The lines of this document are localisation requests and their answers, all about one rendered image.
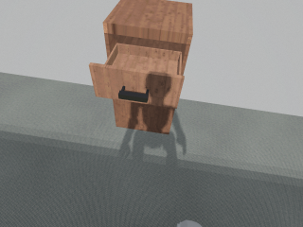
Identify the drawer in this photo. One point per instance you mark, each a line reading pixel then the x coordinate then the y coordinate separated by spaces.
pixel 140 68

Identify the handle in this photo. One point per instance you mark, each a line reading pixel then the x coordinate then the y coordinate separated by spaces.
pixel 132 96

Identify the cabinet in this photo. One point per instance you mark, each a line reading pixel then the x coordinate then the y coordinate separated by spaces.
pixel 161 24

